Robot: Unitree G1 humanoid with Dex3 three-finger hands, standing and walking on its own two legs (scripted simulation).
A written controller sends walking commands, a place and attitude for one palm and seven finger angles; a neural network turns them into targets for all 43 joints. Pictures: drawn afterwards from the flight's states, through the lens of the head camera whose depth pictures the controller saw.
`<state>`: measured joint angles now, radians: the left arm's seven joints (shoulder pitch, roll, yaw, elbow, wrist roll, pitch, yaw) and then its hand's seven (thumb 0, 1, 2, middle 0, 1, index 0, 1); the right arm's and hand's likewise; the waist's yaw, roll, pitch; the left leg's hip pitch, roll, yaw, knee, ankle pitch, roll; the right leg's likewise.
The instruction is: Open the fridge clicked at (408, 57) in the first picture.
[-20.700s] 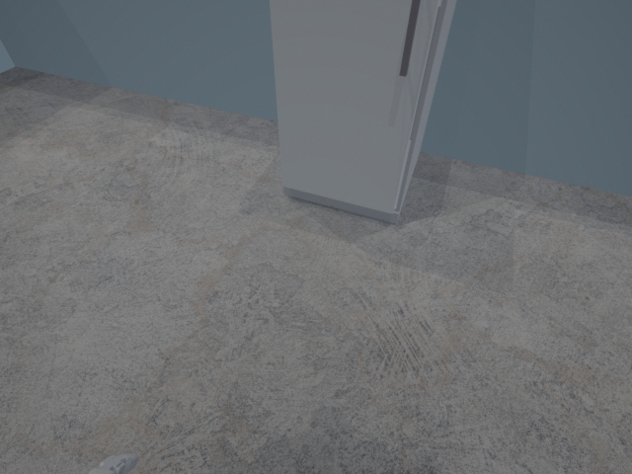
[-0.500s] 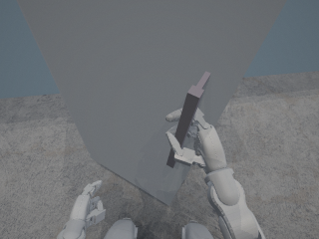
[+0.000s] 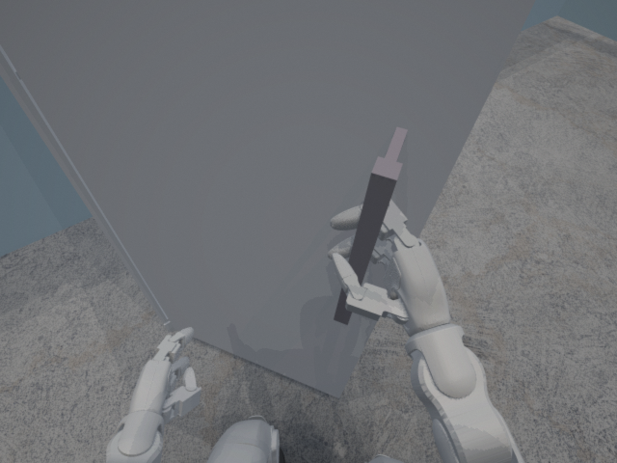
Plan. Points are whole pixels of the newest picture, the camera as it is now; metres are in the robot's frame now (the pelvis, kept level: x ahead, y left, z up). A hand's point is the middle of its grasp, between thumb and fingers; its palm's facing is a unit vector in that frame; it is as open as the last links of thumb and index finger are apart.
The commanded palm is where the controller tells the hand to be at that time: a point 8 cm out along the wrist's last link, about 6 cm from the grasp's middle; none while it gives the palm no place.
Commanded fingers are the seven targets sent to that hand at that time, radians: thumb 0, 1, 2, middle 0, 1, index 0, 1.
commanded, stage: walk backward, drawing the door open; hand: right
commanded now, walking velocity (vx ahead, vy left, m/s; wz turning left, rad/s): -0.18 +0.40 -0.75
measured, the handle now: (364, 246) +0.33 -0.01 +0.13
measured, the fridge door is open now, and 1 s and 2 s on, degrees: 58 88 77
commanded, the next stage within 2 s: stop walking and hold the door back in 0.48 s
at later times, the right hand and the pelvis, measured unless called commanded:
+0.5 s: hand (214, 426) +0.13 +0.11 +0.14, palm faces +0.16 +0.97 -0.19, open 6.7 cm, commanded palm +0.10 +0.06 +0.14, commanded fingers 0.00 -0.90 -0.90 0.45 1.40 0.45 1.40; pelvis -0.11 +0.26 +0.01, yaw -24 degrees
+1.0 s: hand out of the picture +0.08 +0.17 +0.14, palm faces +0.48 +0.84 -0.24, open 6.2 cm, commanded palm +0.07 +0.10 +0.12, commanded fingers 0.00 -0.90 -0.90 0.45 1.40 0.45 1.40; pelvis -0.18 +0.44 +0.03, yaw -36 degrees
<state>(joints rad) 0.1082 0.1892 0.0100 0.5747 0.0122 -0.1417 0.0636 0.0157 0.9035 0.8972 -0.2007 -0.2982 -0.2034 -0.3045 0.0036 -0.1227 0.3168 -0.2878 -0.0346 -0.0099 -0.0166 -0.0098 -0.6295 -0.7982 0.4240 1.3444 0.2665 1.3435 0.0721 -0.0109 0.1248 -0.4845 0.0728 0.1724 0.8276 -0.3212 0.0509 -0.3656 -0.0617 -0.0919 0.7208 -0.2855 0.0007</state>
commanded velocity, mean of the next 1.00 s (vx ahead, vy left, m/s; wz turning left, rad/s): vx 0.04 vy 0.09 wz -0.42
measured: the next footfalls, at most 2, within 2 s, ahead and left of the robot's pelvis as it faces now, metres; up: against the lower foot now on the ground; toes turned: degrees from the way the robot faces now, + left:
left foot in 0.16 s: +0.08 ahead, +0.22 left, +0.00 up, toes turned -7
right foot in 0.38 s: -0.10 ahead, +0.05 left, +0.00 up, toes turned -26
